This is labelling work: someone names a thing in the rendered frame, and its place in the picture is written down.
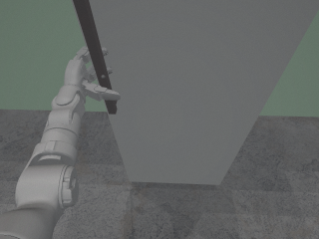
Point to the left robot forearm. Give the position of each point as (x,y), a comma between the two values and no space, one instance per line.
(61,133)

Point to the fridge door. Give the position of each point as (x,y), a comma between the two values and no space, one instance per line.
(193,76)

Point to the handle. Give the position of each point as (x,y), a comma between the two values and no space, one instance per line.
(86,18)

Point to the left robot upper arm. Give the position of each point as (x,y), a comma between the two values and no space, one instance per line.
(44,192)

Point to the robot left hand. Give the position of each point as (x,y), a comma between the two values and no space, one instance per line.
(77,74)

